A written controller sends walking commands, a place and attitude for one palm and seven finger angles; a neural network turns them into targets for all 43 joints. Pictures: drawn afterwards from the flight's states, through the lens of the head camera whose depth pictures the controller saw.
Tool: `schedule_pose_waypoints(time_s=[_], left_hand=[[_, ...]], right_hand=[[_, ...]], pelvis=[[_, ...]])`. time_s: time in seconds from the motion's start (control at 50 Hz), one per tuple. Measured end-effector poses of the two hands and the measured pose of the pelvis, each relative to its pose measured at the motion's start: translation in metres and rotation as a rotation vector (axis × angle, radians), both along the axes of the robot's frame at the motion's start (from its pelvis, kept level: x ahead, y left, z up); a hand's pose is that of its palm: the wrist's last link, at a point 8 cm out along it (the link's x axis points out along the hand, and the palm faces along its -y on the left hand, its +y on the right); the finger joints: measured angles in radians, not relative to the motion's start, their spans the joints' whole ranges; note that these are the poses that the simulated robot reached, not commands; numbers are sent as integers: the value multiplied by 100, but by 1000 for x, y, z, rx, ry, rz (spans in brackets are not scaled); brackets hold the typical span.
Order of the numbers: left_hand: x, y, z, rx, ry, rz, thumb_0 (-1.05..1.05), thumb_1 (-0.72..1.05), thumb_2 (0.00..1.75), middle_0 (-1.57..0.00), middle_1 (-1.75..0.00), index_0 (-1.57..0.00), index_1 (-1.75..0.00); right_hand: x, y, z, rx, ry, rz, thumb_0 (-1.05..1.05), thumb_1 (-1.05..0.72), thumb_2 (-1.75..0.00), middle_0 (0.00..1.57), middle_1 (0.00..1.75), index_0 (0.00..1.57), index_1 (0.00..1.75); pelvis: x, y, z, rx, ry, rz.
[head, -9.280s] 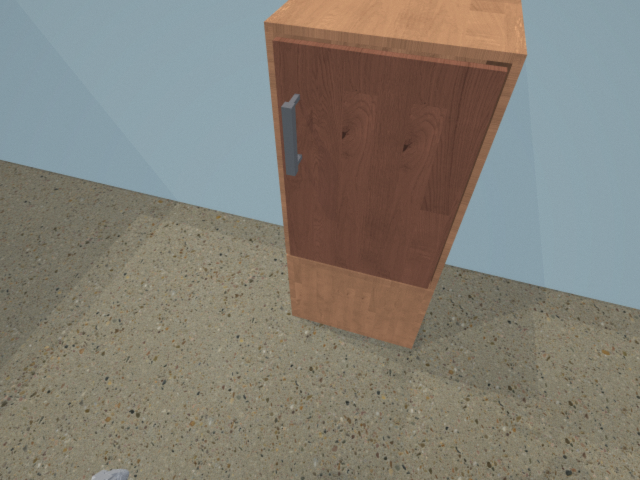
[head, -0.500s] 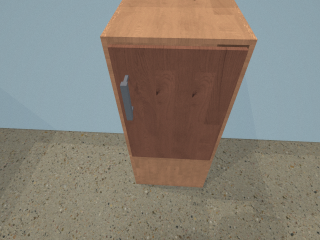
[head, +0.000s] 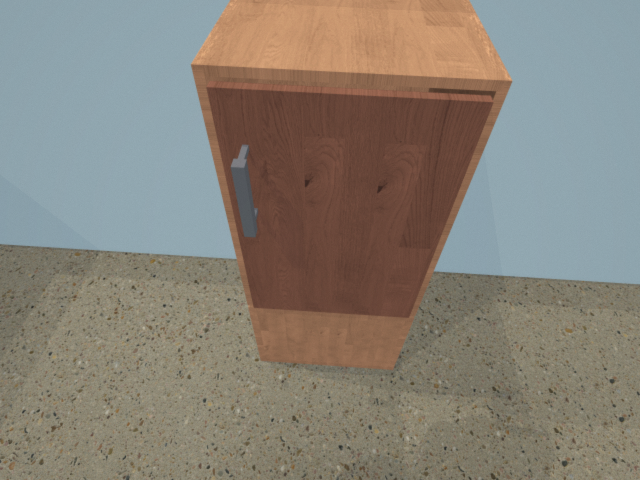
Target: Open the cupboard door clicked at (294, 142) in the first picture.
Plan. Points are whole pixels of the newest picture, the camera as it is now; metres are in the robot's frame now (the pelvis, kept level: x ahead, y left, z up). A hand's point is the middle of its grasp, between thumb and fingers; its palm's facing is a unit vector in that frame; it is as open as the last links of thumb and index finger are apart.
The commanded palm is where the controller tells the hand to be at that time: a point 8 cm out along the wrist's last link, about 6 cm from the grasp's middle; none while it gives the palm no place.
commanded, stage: look again from close up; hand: left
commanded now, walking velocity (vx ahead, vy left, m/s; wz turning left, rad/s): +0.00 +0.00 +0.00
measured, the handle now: (247, 192) +0.53 +0.16 +0.03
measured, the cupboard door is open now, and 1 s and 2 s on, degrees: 0 0 0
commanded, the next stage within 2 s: raise the hand with hooked fingers in 0.16 s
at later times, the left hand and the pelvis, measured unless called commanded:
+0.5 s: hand (198, 412) +0.20 +0.16 -0.01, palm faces +0.19 -0.98 -0.09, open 7.6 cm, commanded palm +0.11 +0.22 -0.05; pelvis -0.02 -0.03 -0.03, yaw +2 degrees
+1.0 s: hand (176, 427) +0.18 +0.19 -0.02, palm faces -0.03 -1.00 -0.05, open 10.5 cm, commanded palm +0.15 +0.25 -0.01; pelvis -0.04 -0.04 -0.07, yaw +2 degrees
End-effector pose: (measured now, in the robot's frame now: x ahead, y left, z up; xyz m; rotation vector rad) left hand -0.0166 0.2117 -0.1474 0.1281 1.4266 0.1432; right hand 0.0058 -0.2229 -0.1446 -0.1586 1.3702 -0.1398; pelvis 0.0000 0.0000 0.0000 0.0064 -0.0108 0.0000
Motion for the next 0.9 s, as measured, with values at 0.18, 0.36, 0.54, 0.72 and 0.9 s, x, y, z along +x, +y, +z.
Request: schedule_pose_waypoints(time_s=[0.18,0.36,0.54,0.72,0.9], left_hand=[[-3,-8,1,0,13,5,0,91,90,-20,-30,-20,-30],[64,11,51,128,-397,93,4,95,89,-20,-31,-21,-31],[192,-11,146,-30,-1359,-78,2,80,83,-20,-39,-21,-39],[138,1,96,-80,-1310,-79,1,57,75,-23,-52,-23,-52],[155,21,125,-54,-1420,-176,1,35,66,-24,-65,-24,-65]], right_hand=[[-5,-4,-1,9,24,-6,0,-92,-90,20,30,19,30],[21,-23,8,-27,-212,-12,1,-93,-90,20,30,20,30],[130,-65,34,-96,-720,94,1,-92,-90,20,30,20,30],[191,-73,45,-128,-895,185,1,-91,-90,20,30,19,30],[159,-41,-1,-42,-746,207,1,-91,-90,20,30,20,30]], pelvis=[[2,-8,1,2,3,0],[1,-16,-4,10,14,15],[-23,-31,-39,8,153,27],[-32,-47,-77,-5,203,32],[-41,-47,-82,-48,215,57]])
